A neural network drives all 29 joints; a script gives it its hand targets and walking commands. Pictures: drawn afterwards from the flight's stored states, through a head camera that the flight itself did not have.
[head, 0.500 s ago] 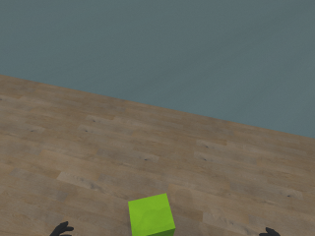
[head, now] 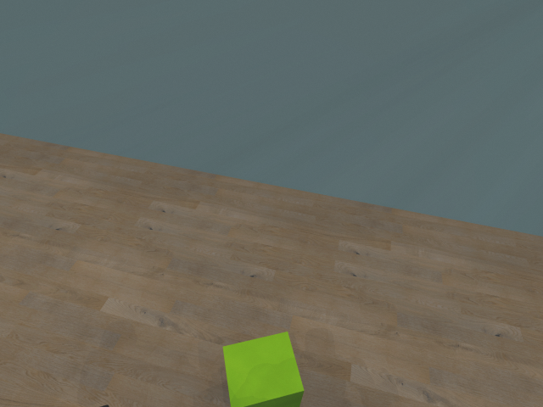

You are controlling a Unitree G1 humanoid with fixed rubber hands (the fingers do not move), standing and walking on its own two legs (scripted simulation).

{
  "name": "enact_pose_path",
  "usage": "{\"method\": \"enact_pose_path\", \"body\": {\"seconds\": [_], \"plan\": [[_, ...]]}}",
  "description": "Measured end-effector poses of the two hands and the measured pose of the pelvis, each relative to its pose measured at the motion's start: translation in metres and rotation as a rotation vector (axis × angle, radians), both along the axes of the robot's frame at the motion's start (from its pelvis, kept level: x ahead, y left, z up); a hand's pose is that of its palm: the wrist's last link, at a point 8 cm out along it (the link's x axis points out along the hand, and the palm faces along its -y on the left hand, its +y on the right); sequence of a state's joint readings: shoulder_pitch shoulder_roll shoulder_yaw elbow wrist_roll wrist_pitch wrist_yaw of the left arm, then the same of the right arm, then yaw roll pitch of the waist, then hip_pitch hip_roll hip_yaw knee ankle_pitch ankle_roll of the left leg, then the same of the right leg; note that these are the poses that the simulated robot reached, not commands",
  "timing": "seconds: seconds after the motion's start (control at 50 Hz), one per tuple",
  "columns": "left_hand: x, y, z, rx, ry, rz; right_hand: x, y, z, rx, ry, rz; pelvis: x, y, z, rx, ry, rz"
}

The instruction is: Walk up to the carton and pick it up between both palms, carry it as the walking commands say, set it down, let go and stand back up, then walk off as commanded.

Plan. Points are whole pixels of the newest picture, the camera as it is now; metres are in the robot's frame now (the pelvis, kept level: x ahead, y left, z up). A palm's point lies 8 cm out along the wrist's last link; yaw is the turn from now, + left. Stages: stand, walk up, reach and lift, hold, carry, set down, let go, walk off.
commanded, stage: stand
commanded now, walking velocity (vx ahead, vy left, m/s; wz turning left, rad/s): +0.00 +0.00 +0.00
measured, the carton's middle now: (261, 384) +0.36 +0.04 -0.63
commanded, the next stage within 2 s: walk off in 0.86 s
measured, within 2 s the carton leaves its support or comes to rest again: neither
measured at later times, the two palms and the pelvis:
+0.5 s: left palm out of the picture +0.08 +0.30 -0.11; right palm out of the picture +0.08 -0.31 -0.10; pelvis -0.01 +0.00 +0.00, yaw +0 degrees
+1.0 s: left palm out of the picture +0.08 +0.30 -0.11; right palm out of the picture +0.08 -0.32 -0.10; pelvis -0.01 -0.01 +0.00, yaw +1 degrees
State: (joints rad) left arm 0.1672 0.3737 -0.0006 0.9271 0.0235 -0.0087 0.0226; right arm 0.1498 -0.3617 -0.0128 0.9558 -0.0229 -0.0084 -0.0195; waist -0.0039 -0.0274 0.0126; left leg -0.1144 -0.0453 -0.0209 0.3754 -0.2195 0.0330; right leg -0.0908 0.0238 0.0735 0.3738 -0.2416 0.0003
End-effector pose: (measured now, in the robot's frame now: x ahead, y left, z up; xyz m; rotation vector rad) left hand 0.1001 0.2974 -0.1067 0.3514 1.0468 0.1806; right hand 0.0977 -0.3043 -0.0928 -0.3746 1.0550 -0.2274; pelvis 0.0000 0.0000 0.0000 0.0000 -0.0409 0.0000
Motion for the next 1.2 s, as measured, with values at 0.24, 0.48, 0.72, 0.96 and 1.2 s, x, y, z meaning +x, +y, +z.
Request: {"method": "enact_pose_path", "body": {"seconds": [0.24, 0.48, 0.72, 0.96, 1.2], "plan": [[-0.011, 0.002, 0.000, 0.010, 0.031, 0.004, -0.011, -0.006, -0.002, 0.001, 0.032, -0.010, -0.005, -0.002, 0.001, 0.000, -0.003, 0.001], [-0.018, 0.004, 0.000, 0.018, 0.051, 0.012, -0.016, -0.010, -0.004, 0.003, 0.054, -0.014, -0.008, -0.005, 0.002, -0.001, -0.003, 0.003], [-0.021, 0.005, 0.000, 0.023, 0.064, 0.022, -0.017, -0.013, -0.005, 0.004, 0.066, -0.014, -0.009, -0.006, 0.003, -0.001, -0.003, 0.006], [-0.023, 0.006, 0.001, 0.025, 0.071, 0.031, -0.016, -0.014, -0.005, 0.004, 0.073, -0.011, -0.009, -0.007, 0.003, -0.001, -0.002, 0.010], [-0.045, -0.006, -0.012, -0.002, 0.149, 0.065, -0.033, -0.002, -0.020, 0.043, 0.146, -0.025, -0.016, -0.008, 0.000, 0.001, 0.009, 0.024]]}}
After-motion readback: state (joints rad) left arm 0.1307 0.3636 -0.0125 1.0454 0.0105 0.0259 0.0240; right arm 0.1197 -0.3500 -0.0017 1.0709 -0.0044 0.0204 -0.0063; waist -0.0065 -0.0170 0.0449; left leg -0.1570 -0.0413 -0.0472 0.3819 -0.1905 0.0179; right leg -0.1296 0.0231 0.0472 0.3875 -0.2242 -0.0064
